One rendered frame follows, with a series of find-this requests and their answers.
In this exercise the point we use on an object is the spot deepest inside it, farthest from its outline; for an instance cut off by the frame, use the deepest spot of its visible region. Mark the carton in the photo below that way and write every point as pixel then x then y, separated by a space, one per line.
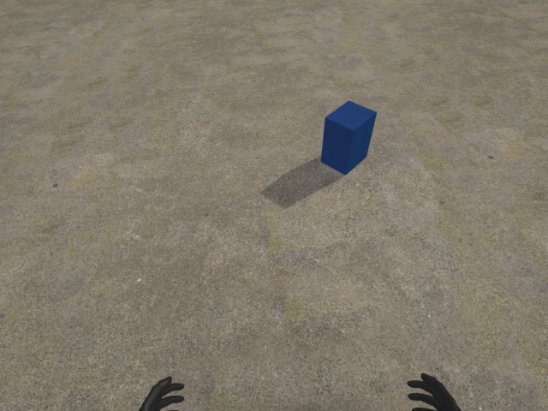
pixel 347 135

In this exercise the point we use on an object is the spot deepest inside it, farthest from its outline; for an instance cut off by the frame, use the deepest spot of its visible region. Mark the robot right hand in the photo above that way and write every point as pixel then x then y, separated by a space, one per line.
pixel 441 399

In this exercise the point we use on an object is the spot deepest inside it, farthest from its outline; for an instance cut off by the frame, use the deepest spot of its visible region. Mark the robot left hand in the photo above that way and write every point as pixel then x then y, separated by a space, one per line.
pixel 153 402

